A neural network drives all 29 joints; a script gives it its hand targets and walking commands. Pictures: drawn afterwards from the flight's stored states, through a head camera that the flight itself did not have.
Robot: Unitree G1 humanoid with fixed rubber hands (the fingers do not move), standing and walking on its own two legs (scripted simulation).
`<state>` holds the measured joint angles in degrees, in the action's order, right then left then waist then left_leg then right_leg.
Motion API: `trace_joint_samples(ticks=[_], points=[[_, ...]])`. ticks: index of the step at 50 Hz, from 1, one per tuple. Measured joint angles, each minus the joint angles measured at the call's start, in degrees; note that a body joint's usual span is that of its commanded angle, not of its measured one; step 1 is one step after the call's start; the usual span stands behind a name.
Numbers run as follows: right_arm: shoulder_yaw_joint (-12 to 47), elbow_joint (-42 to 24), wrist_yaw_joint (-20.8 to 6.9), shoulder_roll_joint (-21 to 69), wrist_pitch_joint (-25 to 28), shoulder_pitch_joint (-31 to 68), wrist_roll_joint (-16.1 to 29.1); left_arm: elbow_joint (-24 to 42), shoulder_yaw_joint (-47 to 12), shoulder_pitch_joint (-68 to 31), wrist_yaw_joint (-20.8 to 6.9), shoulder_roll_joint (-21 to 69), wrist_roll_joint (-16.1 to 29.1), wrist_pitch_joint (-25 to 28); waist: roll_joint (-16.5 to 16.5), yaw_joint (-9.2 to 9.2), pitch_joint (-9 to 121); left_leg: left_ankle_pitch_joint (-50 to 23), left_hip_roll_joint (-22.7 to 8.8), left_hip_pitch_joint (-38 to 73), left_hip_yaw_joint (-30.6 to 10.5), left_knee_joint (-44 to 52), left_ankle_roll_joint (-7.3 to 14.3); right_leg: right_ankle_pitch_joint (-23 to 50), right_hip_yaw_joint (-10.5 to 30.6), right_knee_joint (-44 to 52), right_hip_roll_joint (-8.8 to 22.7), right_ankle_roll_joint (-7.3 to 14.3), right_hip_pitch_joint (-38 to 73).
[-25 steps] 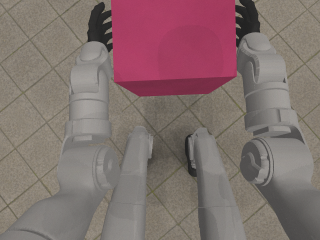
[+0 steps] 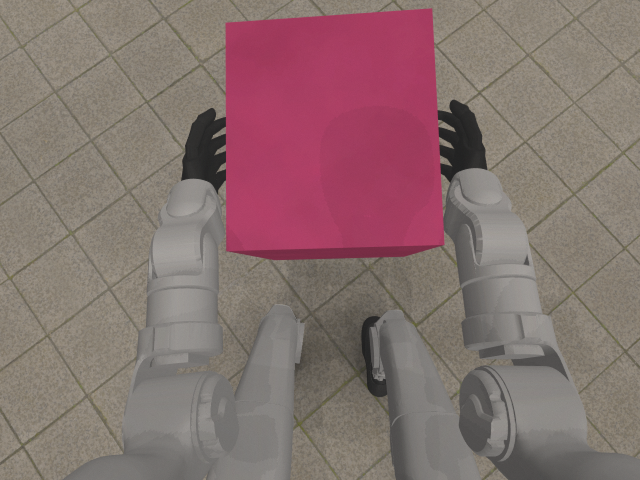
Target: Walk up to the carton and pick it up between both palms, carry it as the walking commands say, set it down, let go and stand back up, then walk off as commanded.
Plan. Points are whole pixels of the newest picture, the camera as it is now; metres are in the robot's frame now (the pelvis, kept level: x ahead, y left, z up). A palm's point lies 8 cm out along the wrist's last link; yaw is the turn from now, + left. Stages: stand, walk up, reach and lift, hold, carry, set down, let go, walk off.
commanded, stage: reach and lift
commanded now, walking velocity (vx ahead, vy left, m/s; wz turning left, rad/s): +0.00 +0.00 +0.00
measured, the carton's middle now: (334, 165) +0.47 +0.03 -0.11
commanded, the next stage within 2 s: none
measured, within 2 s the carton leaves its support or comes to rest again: neither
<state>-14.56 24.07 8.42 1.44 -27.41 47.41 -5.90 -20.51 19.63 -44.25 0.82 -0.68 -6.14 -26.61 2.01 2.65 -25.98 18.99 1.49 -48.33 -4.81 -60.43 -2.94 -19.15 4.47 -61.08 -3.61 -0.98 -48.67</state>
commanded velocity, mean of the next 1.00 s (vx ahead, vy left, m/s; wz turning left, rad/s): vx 0.00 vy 0.00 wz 0.00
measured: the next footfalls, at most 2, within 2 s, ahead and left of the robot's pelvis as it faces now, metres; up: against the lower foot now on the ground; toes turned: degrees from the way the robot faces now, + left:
none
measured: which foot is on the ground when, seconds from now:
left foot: down 0.00-1.00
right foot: down 0.00-1.00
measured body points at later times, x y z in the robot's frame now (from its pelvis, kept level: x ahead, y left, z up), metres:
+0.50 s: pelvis +0.05 +0.03 +0.05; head +0.03 +0.04 +0.50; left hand +0.41 +0.19 +0.09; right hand +0.42 -0.12 +0.09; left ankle +0.11 +0.14 -0.65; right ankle +0.11 -0.12 -0.65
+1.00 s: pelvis +0.12 +0.01 +0.09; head +0.07 +0.00 +0.53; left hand +0.41 +0.18 +0.13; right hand +0.43 -0.13 +0.13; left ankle +0.11 +0.14 -0.65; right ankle +0.11 -0.12 -0.65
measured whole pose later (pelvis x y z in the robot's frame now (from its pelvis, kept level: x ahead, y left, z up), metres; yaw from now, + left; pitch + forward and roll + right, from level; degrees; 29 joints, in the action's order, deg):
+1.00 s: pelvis +0.12 +0.01 +0.09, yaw +3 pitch -1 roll +0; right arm -12.5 18.2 3.1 8.9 -40.4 15.5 -13.3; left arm -15.5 14.5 -13.2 -1.0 7.1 -11.4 -39.7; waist -0.4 0.1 7.6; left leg 13.8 1.1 -9.7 -7.3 -24.7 -1.2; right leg -14.4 3.6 -24.1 -1.5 -0.1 -8.4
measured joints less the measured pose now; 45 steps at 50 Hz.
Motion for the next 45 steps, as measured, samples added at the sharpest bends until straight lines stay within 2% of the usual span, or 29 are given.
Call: trace_joint_samples(ticks=[7,10,13,19,24,28,30,36,41,45], points=[[-1.2,0.4,-0.5,1.5,0.2,-5.5,0.0,-0.9,-2.0,3.5,0.2,0.8,-0.7,-1.6,-1.0,-0.05,4.2,-1.7,0.2,2.9,-1.0,3.5,0.5,1.9,-0.8,4.9,0.5,-0.4,4.0],[-2.0,2.5,-0.9,1.7,0.1,-6.6,-0.4,-3.3,-1.9,4.1,0.4,1.3,-1.2,-1.8,-1.4,-0.28,8.5,-2.4,0.6,3.3,-1.0,4.9,0.9,2.5,-0.8,6.5,1.0,-0.7,4.6],[-3.1,7.0,-1.4,2.0,-0.5,-8.0,-1.8,-8.0,-0.9,5.6,0.4,2.3,-2.4,-2.1,-1.6,-0.83,18.0,-3.1,1.0,1.7,-0.9,6.6,1.4,3.1,-0.6,8.4,1.5,-0.9,3.2],[-7.2,18.7,-4.3,2.0,-1.8,-8.1,-8.0,-17.8,3.2,7.3,-0.2,4.5,-8.2,-3.2,-2.1,-2.63,32.0,-3.0,1.4,6.6,-0.9,11.1,2.2,1.4,-0.1,12.9,1.8,0.3,8.4],[-11.9,22.4,-7.2,2.2,-2.6,-8.8,-12.7,-20.8,7.4,6.9,-0.8,7.0,-13.5,-5.0,-1.4,-2.04,33.1,-1.9,0.9,14.5,0.3,14.0,2.8,-0.3,1.3,15.3,1.4,0.6,15.7],[-11.2,21.5,-7.3,2.9,-3.5,-11.6,-12.6,-19.4,8.0,9.4,-1.2,8.0,-14.3,-6.3,0.3,-0.61,31.3,-1.9,0.6,20.0,1.8,17.0,2.8,2.3,3.0,17.9,1.3,-0.4,20.4],[-9.3,20.1,-6.8,3.2,-4.2,-13.7,-11.3,-17.7,6.5,11.8,-1.3,8.0,-13.3,-6.9,0.5,-0.01,30.2,-2.2,0.4,22.2,2.0,18.9,2.8,2.6,3.3,19.7,1.3,-0.9,22.4],[-4.0,14.6,-5.6,3.9,-5.5,-18.3,-7.7,-9.7,1.2,18.3,-0.5,7.3,-8.9,-9.4,-0.5,0.59,27.4,-3.4,0.0,25.5,0.9,23.6,2.3,3.8,2.4,24.9,1.4,-0.3,26.2],[1.6,4.6,-4.2,4.6,-7.1,-23.8,-4.0,0.7,-2.4,24.6,0.2,7.2,-4.7,-10.7,-2.0,-0.02,29.3,-4.8,0.0,27.6,-0.5,28.2,2.0,4.8,1.1,29.7,1.8,-0.1,28.7],[1.3,-0.9,-4.6,6.0,-9.4,-26.9,-5.0,3.9,-3.3,27.7,-0.1,7.9,-4.2,-11.2,-2.9,-1.13,32.4,-5.1,0.0,31.4,-1.8,31.7,1.9,4.9,-0.2,33.3,2.2,0.3,33.1]])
